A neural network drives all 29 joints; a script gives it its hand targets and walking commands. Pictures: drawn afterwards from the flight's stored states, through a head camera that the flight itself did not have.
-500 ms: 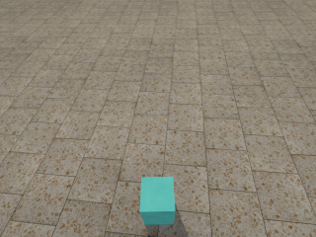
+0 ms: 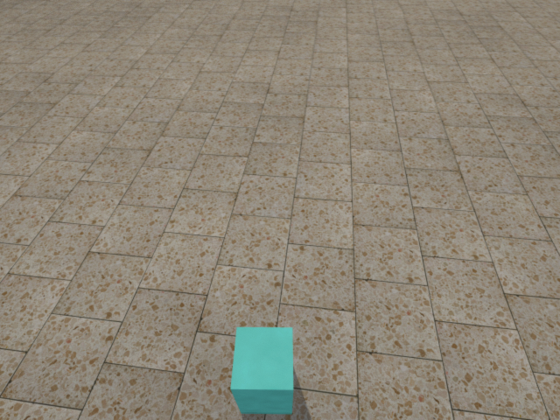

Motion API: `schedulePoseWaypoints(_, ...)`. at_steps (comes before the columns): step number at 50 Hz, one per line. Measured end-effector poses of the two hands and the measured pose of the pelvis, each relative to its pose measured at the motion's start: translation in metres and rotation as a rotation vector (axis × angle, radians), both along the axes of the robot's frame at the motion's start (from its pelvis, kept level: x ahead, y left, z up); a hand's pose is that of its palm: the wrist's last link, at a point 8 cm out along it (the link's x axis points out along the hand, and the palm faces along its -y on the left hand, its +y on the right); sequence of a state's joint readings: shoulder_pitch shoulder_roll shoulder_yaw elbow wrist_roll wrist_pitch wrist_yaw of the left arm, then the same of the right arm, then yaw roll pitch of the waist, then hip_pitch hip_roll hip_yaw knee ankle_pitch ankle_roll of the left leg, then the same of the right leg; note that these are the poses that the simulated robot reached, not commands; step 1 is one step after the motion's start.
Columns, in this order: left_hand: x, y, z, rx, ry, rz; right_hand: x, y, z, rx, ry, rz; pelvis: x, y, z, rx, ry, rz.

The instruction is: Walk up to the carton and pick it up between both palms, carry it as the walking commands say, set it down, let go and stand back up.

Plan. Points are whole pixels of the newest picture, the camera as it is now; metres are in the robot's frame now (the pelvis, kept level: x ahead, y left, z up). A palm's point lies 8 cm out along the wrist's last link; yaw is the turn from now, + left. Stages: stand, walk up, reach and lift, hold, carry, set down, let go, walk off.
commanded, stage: stand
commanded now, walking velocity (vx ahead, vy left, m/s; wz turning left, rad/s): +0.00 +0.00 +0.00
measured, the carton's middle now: (265, 372) +0.38 +0.06 -0.63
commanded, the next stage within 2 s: reach and lift in 1.06 s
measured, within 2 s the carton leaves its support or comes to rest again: neither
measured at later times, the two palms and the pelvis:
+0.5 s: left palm out of the picture -0.03 +0.19 -0.15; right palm out of the picture -0.02 -0.21 -0.16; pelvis +0.01 -0.01 +0.00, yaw +0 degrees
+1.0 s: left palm out of the picture -0.06 +0.18 -0.15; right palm out of the picture -0.03 -0.20 -0.16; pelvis +0.01 -0.01 +0.00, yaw +0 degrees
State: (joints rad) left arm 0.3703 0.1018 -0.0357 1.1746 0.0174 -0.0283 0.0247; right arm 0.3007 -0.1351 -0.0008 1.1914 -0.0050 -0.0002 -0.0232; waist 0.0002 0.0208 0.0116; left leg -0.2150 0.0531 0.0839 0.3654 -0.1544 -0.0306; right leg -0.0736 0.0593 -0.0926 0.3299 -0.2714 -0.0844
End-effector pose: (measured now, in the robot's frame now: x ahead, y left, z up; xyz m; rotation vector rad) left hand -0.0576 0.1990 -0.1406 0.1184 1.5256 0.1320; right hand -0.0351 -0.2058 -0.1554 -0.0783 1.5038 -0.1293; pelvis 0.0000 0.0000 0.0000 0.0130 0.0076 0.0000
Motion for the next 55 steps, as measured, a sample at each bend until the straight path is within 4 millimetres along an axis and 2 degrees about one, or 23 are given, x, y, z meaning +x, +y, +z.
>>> schedulePoseWaypoints(11, 0.023, 0.001, -0.004, 0.015, -0.050, 0.004, 0.024, 0.006, -0.005, 0.009, -0.043, -0.008, 0.017, -0.003, -0.003, 0.008, -0.016, -0.002)
schedulePoseWaypoints(18, 0.037, -0.005, -0.008, 0.005, -0.086, -0.009, 0.031, 0.003, -0.005, 0.002, -0.066, -0.003, 0.017, -0.005, -0.004, 0.012, -0.027, 0.001)
schedulePoseWaypoints(25, 0.031, -0.013, -0.008, -0.005, -0.077, 0.007, 0.016, -0.005, -0.003, -0.010, -0.027, -0.007, 0.013, -0.009, -0.004, 0.007, -0.034, 0.005)
schedulePoseWaypoints(33, 0.001, -0.022, -0.007, -0.019, -0.005, 0.028, 0.001, -0.003, -0.002, -0.002, 0.016, 0.001, 0.007, -0.010, -0.003, 0.004, -0.029, 0.002)
schedulePoseWaypoints(40, -0.016, -0.022, -0.003, -0.022, 0.032, 0.034, 0.002, 0.002, -0.003, 0.010, 0.008, 0.000, 0.004, -0.008, -0.002, 0.002, -0.020, 0.001)
schedulePoseWaypoints(47, -0.008, -0.014, -0.004, -0.005, 0.005, 0.028, 0.009, 0.002, -0.004, 0.006, -0.025, -0.001, 0.005, -0.007, -0.003, 0.005, -0.023, 0.001)
schedulePoseWaypoints(55, 0.006, -0.020, -0.007, -0.017, -0.030, 0.024, 0.003, 0.009, -0.005, 0.024, -0.015, -0.004, 0.006, -0.007, -0.003, 0.006, -0.020, 0.002)
